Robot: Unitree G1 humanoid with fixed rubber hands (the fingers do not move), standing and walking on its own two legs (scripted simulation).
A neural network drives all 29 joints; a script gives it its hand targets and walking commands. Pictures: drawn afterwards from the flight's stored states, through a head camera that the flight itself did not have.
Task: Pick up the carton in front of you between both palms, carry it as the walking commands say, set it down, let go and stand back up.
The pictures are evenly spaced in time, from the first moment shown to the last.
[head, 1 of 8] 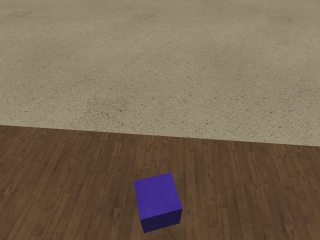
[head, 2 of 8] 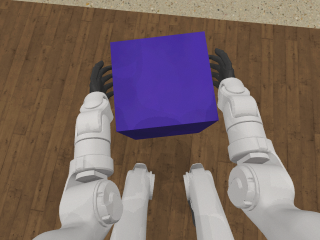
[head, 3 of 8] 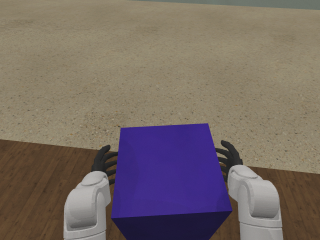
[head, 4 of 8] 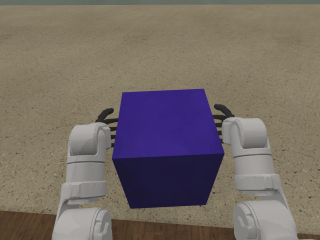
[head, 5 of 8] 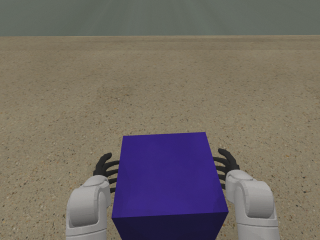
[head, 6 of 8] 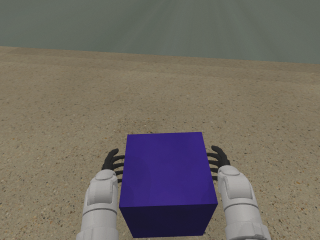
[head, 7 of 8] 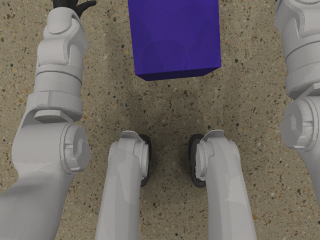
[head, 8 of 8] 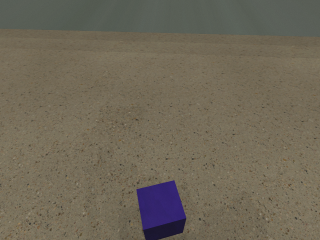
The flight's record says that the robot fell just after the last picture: no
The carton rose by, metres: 0.69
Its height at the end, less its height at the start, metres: -0.09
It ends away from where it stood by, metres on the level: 2.52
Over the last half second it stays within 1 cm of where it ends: yes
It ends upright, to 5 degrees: yes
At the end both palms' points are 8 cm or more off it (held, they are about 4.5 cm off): yes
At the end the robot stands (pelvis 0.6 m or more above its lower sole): yes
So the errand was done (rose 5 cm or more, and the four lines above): yes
